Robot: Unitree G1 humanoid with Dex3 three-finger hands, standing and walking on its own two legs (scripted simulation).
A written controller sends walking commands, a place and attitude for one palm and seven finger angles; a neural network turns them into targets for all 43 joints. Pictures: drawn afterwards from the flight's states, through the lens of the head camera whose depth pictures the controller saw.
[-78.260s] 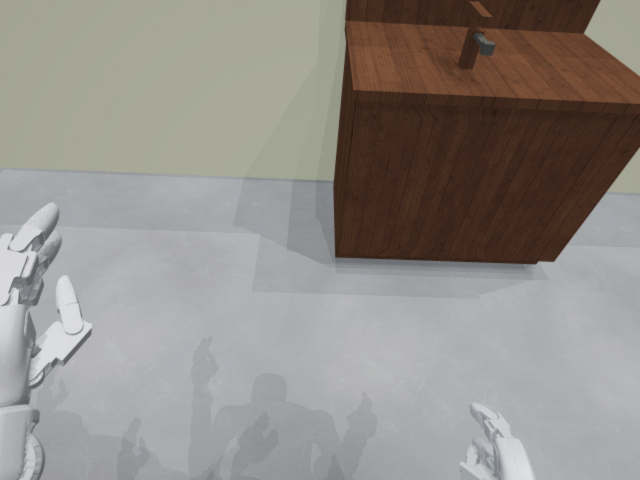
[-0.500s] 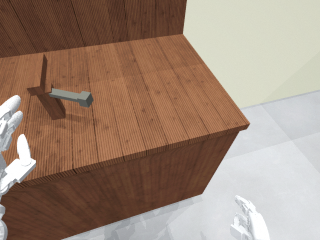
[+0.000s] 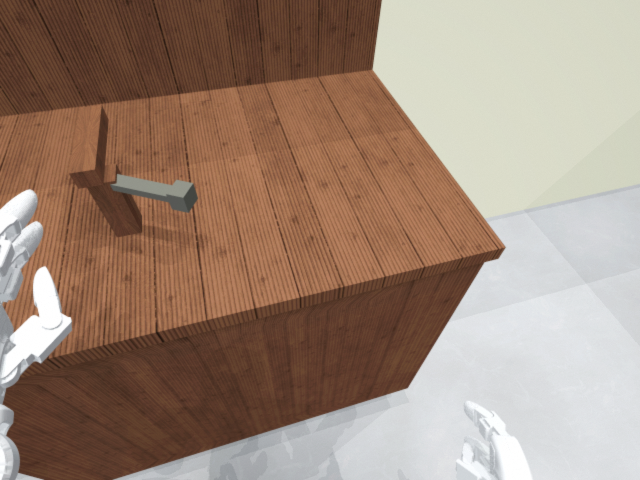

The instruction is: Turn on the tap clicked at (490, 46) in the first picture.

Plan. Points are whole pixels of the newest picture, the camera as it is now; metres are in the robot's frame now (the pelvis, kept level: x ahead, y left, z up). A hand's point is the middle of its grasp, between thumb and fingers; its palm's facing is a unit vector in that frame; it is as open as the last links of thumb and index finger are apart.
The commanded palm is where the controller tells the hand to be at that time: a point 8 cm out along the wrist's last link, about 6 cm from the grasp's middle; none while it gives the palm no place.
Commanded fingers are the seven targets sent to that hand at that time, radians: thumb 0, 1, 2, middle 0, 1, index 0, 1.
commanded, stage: shuffle to correct the standing spot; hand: left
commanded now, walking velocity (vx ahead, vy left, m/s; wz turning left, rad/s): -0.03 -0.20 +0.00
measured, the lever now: (182, 196) +0.43 +0.21 +0.11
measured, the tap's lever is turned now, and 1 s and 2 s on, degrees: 59 59 59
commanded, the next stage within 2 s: come to a stop and stand still in 0.64 s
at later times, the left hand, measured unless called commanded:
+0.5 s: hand (79, 312) +0.22 +0.23 +0.17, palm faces +0.34 -0.85 -0.41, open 7.4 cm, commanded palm +0.17 +0.27 +0.18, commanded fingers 0.00 0.90 0.90 -0.20 -0.30 -0.20 -0.30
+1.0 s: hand (52, 308) +0.23 +0.25 +0.17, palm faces +0.35 -0.86 -0.37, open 7.4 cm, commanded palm +0.16 +0.29 +0.18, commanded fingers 0.00 0.90 0.90 -0.20 -0.30 -0.20 -0.30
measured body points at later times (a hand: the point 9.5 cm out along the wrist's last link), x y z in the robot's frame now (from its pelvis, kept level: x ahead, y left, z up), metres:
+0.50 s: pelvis +0.01 -0.01 +0.00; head +0.04 +0.00 +0.45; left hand +0.20 +0.27 +0.19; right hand +0.18 -0.24 -0.08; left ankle +0.04 +0.16 -0.73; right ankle +0.00 -0.08 -0.73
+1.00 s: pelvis -0.02 +0.01 +0.00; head +0.02 +0.02 +0.45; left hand +0.20 +0.30 +0.19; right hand +0.15 -0.23 -0.07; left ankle +0.03 +0.13 -0.73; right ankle +0.00 -0.08 -0.73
